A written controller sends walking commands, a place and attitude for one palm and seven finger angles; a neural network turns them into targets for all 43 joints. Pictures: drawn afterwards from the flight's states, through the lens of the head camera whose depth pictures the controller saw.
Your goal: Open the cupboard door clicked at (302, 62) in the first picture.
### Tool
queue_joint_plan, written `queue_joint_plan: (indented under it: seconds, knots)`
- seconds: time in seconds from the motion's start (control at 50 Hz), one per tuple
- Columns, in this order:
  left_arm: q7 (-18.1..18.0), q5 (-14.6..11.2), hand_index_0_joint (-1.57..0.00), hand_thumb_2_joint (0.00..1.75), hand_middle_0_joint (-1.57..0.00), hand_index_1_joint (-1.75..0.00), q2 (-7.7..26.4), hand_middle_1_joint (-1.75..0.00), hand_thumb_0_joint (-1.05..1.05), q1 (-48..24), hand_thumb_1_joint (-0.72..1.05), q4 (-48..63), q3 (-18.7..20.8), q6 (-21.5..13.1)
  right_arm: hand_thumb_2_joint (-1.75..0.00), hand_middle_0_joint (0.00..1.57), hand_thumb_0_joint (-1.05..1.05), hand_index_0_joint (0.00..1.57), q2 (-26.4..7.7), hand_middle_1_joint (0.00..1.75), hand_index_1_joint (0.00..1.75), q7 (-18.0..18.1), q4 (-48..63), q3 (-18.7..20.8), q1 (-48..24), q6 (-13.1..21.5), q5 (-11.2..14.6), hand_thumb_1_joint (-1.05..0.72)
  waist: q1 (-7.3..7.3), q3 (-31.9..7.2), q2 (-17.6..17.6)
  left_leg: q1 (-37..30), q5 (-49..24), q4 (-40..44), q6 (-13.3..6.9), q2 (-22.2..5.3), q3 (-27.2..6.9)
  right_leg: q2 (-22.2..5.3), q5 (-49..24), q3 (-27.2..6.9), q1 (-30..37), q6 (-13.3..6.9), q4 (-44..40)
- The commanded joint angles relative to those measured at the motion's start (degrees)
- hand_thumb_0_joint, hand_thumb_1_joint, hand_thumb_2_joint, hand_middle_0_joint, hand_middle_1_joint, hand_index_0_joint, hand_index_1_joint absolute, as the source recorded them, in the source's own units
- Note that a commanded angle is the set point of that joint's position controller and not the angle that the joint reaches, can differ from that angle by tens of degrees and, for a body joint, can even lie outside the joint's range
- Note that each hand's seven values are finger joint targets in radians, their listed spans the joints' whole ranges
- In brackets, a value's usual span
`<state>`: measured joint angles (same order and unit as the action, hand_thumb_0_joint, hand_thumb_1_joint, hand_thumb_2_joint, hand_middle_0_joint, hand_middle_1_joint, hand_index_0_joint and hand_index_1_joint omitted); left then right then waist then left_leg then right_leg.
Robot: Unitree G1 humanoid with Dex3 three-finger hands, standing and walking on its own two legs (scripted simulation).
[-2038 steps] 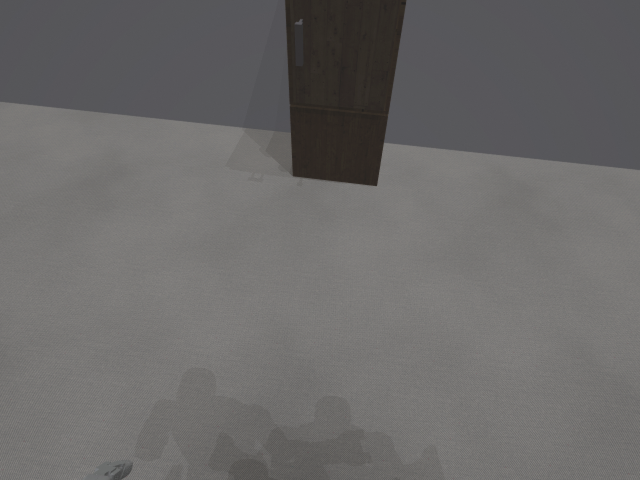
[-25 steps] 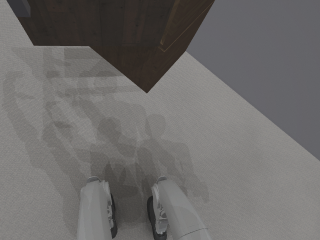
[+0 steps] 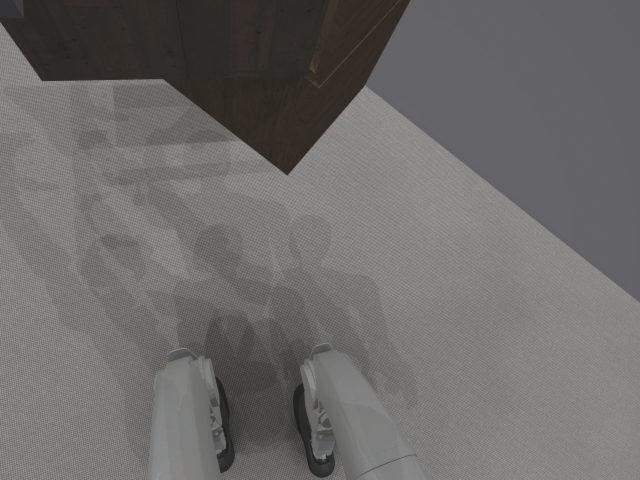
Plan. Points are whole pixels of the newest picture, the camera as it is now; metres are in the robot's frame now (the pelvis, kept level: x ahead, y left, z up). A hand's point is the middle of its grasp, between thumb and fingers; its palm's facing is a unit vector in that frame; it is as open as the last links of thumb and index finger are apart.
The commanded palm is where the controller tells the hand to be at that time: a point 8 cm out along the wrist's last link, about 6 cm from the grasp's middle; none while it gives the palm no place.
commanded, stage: move the hooked fingers beside the handle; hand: left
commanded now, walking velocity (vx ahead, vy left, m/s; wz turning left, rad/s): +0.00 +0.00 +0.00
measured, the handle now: out of the picture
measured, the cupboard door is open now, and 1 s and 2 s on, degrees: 47 47 47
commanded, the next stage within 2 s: slide the fingers in behind the handle in 0.42 s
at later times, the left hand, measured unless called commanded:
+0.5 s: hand out of the picture +0.57 +0.32 +0.09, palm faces +0.12 -0.99 -0.04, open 14.0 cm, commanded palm +0.59 +0.32 +0.08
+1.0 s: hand out of the picture +0.58 +0.29 +0.09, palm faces +0.11 -0.99 -0.02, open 14.0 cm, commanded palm +0.58 +0.29 +0.08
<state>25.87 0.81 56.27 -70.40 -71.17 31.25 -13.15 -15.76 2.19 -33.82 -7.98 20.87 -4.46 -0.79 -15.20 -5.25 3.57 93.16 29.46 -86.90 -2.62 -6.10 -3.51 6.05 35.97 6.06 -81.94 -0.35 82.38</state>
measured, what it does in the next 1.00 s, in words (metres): stands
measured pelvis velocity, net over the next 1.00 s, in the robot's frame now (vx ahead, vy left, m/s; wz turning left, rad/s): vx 0.01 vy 0.00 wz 0.01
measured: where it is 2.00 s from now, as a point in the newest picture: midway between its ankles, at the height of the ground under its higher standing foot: (268, 442)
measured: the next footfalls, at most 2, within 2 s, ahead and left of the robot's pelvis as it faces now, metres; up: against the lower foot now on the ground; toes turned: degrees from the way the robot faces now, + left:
none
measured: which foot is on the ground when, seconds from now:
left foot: down 0.00-1.00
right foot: down 0.00-1.00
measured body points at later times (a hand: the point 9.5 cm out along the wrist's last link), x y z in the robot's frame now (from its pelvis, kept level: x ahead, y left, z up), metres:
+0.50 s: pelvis +0.00 +0.00 +0.00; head +0.22 +0.07 +0.39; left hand +0.56 +0.37 +0.09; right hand +0.00 -0.26 -0.08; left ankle +0.07 +0.10 -0.56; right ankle +0.02 -0.13 -0.56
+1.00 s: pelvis +0.01 +0.00 +0.01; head +0.22 +0.05 +0.40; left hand +0.57 +0.34 +0.09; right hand +0.00 -0.26 -0.08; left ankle +0.07 +0.10 -0.56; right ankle +0.02 -0.13 -0.56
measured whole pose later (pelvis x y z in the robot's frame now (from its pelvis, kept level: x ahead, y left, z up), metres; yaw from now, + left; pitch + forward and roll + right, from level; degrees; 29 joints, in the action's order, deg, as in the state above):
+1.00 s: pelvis +0.01 +0.00 +0.01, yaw +1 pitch +34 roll -9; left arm 20.6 0.8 49.2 -68.5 -70.0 29.4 -13.7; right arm -15.5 1.0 -34.3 -6.7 21.3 -3.6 -1.5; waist -15.4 -6.1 3.9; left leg 90.2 29.3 -84.4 -2.2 -6.0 -3.2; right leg 6.0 35.7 5.6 -79.3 -0.7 80.0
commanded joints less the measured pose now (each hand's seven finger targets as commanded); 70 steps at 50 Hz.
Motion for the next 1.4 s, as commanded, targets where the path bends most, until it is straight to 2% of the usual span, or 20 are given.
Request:
queue_joint_plan:
  seconds: [0.0,0.12,0.16,0.22,0.28,0.38,0.46,0.54,0.64,0.72,0.74,0.78,0.84,0.92,1.04,1.16,1.2,1.32,1.34,1.38]
  knots:
    - [0.7,-1.8,-0.3,0.3,-0.3,-1.2,14.5,-1.2,0.0,-23.6,-0.5,12.0,-0.8,-2.1,-0.9,0.2,0.0,0.2,-13.8,0.3,0.3,1.1,0.0,5.2,13.9,0.4,-0.2,-0.9,-0.75,-36.9,17.4,-46.3,-20.0,8.0,-0.2,0.1,-6.6,-0.2,-15.8,-1.0,2.2,-1.3,-11.2]
    - [0.0,-2.2,-0.3,0.3,-0.3,-1.2,10.4,-1.2,0.0,-24.6,-0.5,13.7,-2.9,-3.2,-0.9,0.2,0.0,0.2,-13.4,0.3,0.3,0.9,-1.0,5.6,14.2,0.9,-0.6,-0.9,-0.79,-36.6,21.1,-52.1,-22.9,8.8,0.5,-0.3,-8.1,-0.4,-16.3,-0.4,-2.0,-1.9,-10.9]
    - [-0.6,-2.2,-0.3,0.3,-0.3,-1.2,8.6,-1.2,0.0,-23.8,-0.5,11.8,-4.0,-2.6,-0.9,0.2,0.0,0.2,-13.5,0.3,0.3,0.9,-0.9,5.6,13.9,0.8,-0.6,-0.9,-1.2,-34.6,19.9,-51.1,-20.9,9.3,0.5,-0.3,-8.2,-0.4,-15.6,-0.2,-2.5,-1.8,-11.2]
    - [-1.5,-1.4,-0.3,0.3,-0.3,-1.2,11.4,-1.2,0.0,-22.8,-0.5,9.7,-2.3,-2.2,-0.9,0.2,0.0,0.2,-13.5,0.3,0.3,1.0,-0.2,5.1,14.1,0.8,-0.7,-0.9,-0.68,-33.2,18.8,-48.0,-21.0,9.0,0.1,0.0,-7.4,-0.5,-15.7,-0.5,-0.8,-1.8,-11.0]
    - [-2.2,-1.0,-0.3,0.3,-0.3,-1.2,14.6,-1.2,0.0,-21.8,-0.5,12.2,-0.1,-3.1,-0.9,0.2,0.0,0.2,-13.5,0.3,0.3,0.9,0.8,5.0,13.7,0.6,-0.9,-0.9,0.58,-36.1,19.7,-47.8,-23.4,8.4,0.2,0.2,-6.3,-0.4,-17.0,-0.8,2.0,-1.8,-10.9]
    - [-3.1,-0.8,-0.3,0.3,-0.3,-1.2,15.9,-1.2,0.0,-24.7,-0.5,14.5,0.8,-5.5,-0.9,0.2,0.0,0.2,-13.5,0.3,0.3,0.6,0.6,5.1,13.0,0.5,-0.9,-0.9,-0.01,-37.0,19.9,-48.6,-22.8,8.4,0.4,0.0,-6.8,-0.3,-16.6,-0.9,2.0,-1.7,-10.6]
    - [-2.2,-1.1,-0.3,0.3,-0.3,-1.2,14.1,-1.2,0.0,-25.6,-0.5,14.5,-0.4,-5.3,-0.9,0.2,0.0,0.2,-13.7,0.3,0.3,0.6,-0.3,5.4,13.4,0.5,-0.8,-0.9,-0.52,-39.0,21.0,-51.6,-23.8,8.6,0.7,-0.1,-7.8,-0.4,-17.0,-0.6,0.5,-1.7,-10.4]
    - [-1.2,-1.3,-0.3,0.3,-0.3,-1.2,9.4,-1.2,0.0,-23.8,-0.5,11.4,-3.5,-3.0,-0.9,0.2,0.0,0.2,-13.7,0.3,0.3,0.6,-0.4,5.7,14.0,0.4,-0.6,-0.9,-1.06,-36.9,20.1,-52.0,-22.4,9.4,0.7,-0.2,-8.4,-0.5,-16.2,-0.1,-1.6,-1.6,-10.8]
    - [-1.5,-1.9,-0.3,0.3,-0.3,-1.2,7.7,-1.2,0.0,-24.6,-0.5,10.5,-4.4,-1.7,-0.9,0.2,0.0,0.2,-13.5,0.3,0.3,0.8,-0.4,5.6,14.6,0.5,-0.8,-0.9,-1.75,-35.2,17.8,-49.2,-21.0,9.2,0.2,0.0,-7.8,-0.4,-16.1,-0.3,-1.1,-1.6,-11.3]
    - [-3.4,-1.6,-0.3,0.3,-0.3,-1.2,9.3,-1.2,0.0,-25.9,-0.5,13.0,-2.6,-3.4,-0.9,0.2,0.0,0.2,-13.2,0.3,0.3,0.6,-0.8,5.6,14.8,1.1,-1.1,-0.9,-1.34,-36.4,18.3,-49.5,-21.7,9.0,0.2,-0.1,-7.6,-0.5,-16.4,-0.8,-0.4,-1.7,-11.1]
    - [-3.8,-1.7,-0.3,0.3,-0.3,-1.2,10.0,-1.2,0.0,-26.8,-0.5,14.5,-2.2,-4.0,-0.9,0.2,0.0,0.2,-13.1,0.3,0.3,0.4,-0.7,5.6,14.7,1.1,-1.2,-0.9,-0.76,-37.5,20.4,-49.9,-23.0,8.8,0.4,0.1,-7.2,-0.5,-16.9,-1.0,0.5,-1.8,-11.1]
    - [-4.7,-1.4,-0.3,0.3,-0.3,-1.2,10.6,-1.2,0.0,-24.7,-0.5,15.3,-1.0,-4.6,-0.9,0.2,0.0,0.2,-12.9,0.3,0.3,0.1,-0.7,5.8,14.8,1.0,-1.3,-0.9,0.03,-39.0,20.0,-50.7,-25.1,8.8,0.4,0.1,-6.9,-0.4,-17.9,-0.9,2.2,-1.9,-11.0]
    - [-5.6,-1.1,-0.3,0.3,-0.3,-1.2,9.5,-1.2,0.0,-22.9,-0.5,14.5,-1.1,-4.7,-0.9,0.2,0.0,0.2,-12.7,0.3,0.3,-0.4,-0.5,5.9,14.5,0.8,-1.3,-0.9,0.48,-38.2,20.7,-51.0,-25.5,9.3,0.7,0.1,-6.7,-0.5,-18.0,-0.9,2.5,-1.8,-11.3]
    - [-5.9,-1.0,-0.3,0.3,-0.3,-1.2,11.1,-1.2,0.0,-21.7,-0.5,13.8,0.3,-4.2,-0.9,0.2,0.0,0.2,-12.7,0.3,0.3,-0.4,-0.3,5.9,14.8,0.7,-1.0,-0.9,0.59,-37.8,17.3,-47.7,-23.8,9.3,0.0,0.4,-5.6,-0.3,-18.4,-1.7,6.1,-1.5,-12.2]
    - [-5.5,-2.0,-0.3,0.3,-0.3,-1.2,6.7,-1.2,0.0,-23.7,-0.5,13.4,-2.7,-5.1,-0.9,0.2,0.0,0.2,-12.6,0.3,0.3,-0.4,-1.4,6.4,14.5,1.2,-0.9,-0.9,-1.06,-36.1,16.0,-46.9,-21.7,9.2,0.0,0.3,-5.5,-0.2,-17.4,-1.8,4.9,-1.3,-12.9]
    - [-5.0,-2.5,-0.3,0.3,-0.3,-1.2,4.4,-1.2,0.0,-21.1,-0.5,11.2,-3.8,-4.7,-0.9,0.2,0.0,0.2,-12.2,0.3,0.3,-0.5,-1.6,6.5,14.6,1.3,-0.8,-0.9,-0.39,-36.0,16.4,-46.3,-23.2,8.9,-0.1,0.7,-4.7,-0.2,-18.6,-1.8,5.8,-1.5,-13.0]
    - [-5.5,-2.3,-0.3,0.3,-0.3,-1.2,3.7,-1.2,0.0,-22.0,-0.5,10.9,-4.6,-4.4,-0.9,0.2,0.0,0.2,-12.3,0.3,0.3,-0.5,-1.4,6.4,14.7,1.2,-0.9,-0.9,-0.91,-34.5,15.0,-45.0,-21.9,9.0,-0.3,0.7,-4.7,-0.2,-17.8,-1.9,5.9,-1.3,-13.3]
    - [-7.3,-2.4,-0.3,0.3,-0.3,-1.2,5.8,-1.2,0.0,-23.8,-0.5,15.3,-1.7,-6.4,-0.9,0.2,0.0,0.2,-12.1,0.3,0.3,-0.8,-1.6,6.8,14.9,1.5,-1.2,-0.9,0.13,-38.5,17.0,-47.4,-24.6,8.7,-0.1,0.7,-4.7,-0.3,-19.3,-2.3,6.7,-1.6,-12.5]
    - [-7.4,-2.4,-0.3,0.3,-0.3,-1.2,3.8,-1.2,0.0,-24.0,-0.5,15.1,-3.2,-6.6,-0.9,0.2,0.0,0.2,-12.0,0.3,0.3,-1.0,-1.8,6.9,14.5,1.5,-1.2,-0.9,-0.19,-38.7,17.4,-48.0,-25.0,8.7,0.0,0.8,-4.7,-0.2,-19.6,-2.3,6.4,-1.6,-12.7]
    - [-7.9,-2.5,-0.3,0.3,-0.3,-1.2,5.9,-1.2,0.0,-22.9,-0.5,15.4,-1.2,-7.0,-0.9,0.2,0.0,0.2,-11.9,0.3,0.3,-1.1,-1.8,6.9,14.5,1.5,-1.2,-0.9,0.44,-39.1,16.3,-46.9,-24.8,8.6,-0.1,0.8,-4.3,-0.2,-20.1,-2.5,8.7,-1.4,-13.0]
